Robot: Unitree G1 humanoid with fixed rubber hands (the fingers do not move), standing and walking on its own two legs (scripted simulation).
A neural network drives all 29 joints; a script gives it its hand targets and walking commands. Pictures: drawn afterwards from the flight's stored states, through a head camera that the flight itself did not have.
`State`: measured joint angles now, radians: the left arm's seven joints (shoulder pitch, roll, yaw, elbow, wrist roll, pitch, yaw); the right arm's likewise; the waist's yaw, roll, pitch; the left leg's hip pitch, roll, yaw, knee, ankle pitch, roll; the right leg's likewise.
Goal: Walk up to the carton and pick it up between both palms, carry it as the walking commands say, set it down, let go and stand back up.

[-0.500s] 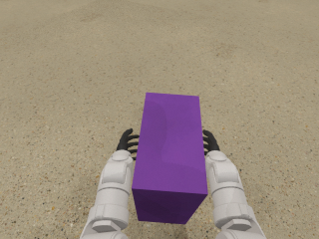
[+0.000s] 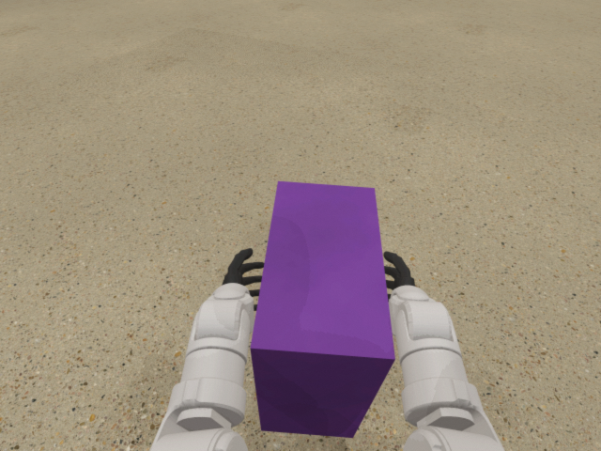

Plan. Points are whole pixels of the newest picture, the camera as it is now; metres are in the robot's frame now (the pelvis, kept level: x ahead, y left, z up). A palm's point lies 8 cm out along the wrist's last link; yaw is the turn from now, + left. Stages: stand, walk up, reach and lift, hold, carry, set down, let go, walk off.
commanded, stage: reach and lift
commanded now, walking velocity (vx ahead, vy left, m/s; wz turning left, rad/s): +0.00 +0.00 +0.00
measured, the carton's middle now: (316, 312) +0.33 -0.01 -0.01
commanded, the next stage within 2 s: hold in 0.80 s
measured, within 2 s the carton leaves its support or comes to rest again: neither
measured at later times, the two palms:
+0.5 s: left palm (233, 295) +0.32 +0.11 +0.05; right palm (401, 297) +0.31 -0.13 +0.05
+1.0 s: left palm (231, 306) +0.30 +0.11 +0.05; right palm (404, 309) +0.29 -0.12 +0.05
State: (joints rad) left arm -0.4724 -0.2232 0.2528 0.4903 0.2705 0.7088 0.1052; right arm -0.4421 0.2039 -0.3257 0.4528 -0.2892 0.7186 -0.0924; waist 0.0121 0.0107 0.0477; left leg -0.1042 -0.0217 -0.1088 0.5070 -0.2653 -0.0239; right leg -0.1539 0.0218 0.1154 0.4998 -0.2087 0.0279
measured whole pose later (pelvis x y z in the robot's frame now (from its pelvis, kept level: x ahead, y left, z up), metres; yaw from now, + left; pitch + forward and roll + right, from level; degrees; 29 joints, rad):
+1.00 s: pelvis -0.01 +0.00 +0.00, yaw +0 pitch -9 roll +0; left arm -0.43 -0.21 0.21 0.48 0.27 0.74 0.09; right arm -0.40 0.20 -0.28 0.43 -0.28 0.75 -0.10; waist 0.00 0.01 0.03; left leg -0.10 -0.03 -0.11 0.52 -0.26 -0.02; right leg -0.14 0.02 0.11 0.51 -0.21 0.03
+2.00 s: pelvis -0.01 +0.00 +0.00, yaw +1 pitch -9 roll +0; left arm -0.41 -0.20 0.18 0.44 0.26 0.76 0.09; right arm -0.38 0.19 -0.24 0.40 -0.27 0.77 -0.09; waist 0.01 0.01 0.04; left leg -0.10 -0.03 -0.12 0.52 -0.26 -0.02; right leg -0.14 0.02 0.11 0.49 -0.20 0.03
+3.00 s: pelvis +0.29 +0.01 -0.02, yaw +5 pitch +6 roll -4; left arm -0.13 -0.13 -0.10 -0.36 0.01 1.14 0.28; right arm -0.11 0.13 0.00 -0.37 0.00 1.14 -0.24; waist 0.00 0.02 -0.12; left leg 0.06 0.11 0.04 0.42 -0.52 -0.01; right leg -0.52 0.00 -0.25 0.44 -0.14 -0.03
